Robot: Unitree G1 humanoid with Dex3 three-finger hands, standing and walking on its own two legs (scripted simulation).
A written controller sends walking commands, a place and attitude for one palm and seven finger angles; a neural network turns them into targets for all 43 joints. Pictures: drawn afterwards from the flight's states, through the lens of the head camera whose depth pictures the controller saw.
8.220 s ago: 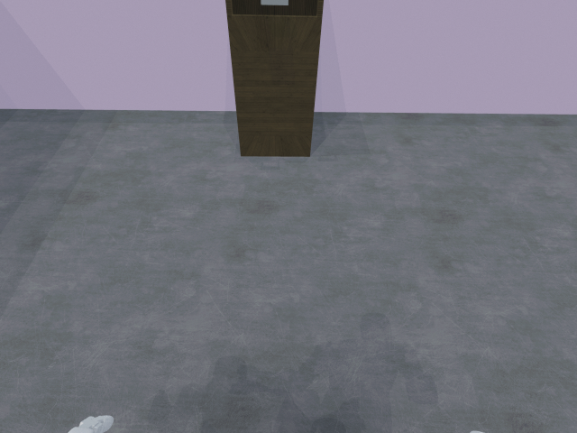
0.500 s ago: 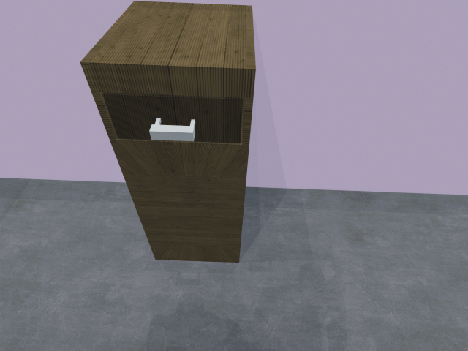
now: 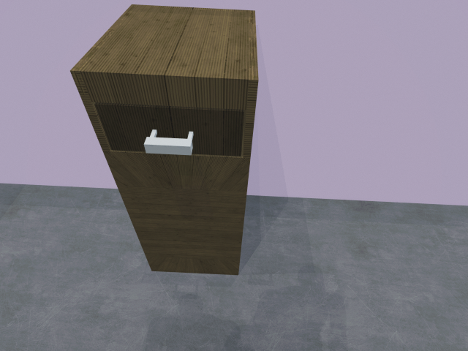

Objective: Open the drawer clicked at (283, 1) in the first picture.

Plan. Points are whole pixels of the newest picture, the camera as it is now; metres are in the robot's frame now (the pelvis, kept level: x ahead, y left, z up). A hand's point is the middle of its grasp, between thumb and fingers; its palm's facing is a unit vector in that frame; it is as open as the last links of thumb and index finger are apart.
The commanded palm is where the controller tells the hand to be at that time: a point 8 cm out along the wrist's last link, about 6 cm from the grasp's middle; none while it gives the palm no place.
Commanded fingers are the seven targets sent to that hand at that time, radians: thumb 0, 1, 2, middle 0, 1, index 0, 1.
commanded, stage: come to a stop and stand still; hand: left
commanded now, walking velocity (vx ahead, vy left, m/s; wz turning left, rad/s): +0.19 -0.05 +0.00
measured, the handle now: (170, 140) +0.56 +0.19 +0.04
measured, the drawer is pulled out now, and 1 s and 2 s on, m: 0.00 0.00 0.00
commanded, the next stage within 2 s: none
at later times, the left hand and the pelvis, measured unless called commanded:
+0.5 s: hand out of the picture +0.15 +0.18 -0.16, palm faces +0.08 -0.96 -0.25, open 7.3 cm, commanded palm none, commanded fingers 0.00 0.90 0.90 -0.20 -0.30 -0.20 -0.30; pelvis +0.08 +0.00 +0.00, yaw +3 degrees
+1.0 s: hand out of the picture +0.07 +0.19 -0.17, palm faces +0.03 -0.98 -0.21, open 7.4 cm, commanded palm none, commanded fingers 0.00 0.90 0.90 -0.20 -0.30 -0.20 -0.30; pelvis +0.06 +0.00 +0.01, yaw -1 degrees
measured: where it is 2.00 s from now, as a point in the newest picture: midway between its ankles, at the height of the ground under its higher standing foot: outside the picture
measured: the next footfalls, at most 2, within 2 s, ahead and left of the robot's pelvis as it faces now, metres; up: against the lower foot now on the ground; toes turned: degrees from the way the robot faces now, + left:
right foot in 0.28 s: +0.11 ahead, -0.12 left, +0.00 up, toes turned -7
left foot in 0.60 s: +0.12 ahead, +0.10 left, +0.00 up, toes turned +3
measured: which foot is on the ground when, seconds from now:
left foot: down 0.00-0.30, up 0.32-0.58, down 0.60-1.00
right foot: down 0.00-0.10, up 0.12-0.26, down 0.28-0.62, up 0.64-1.00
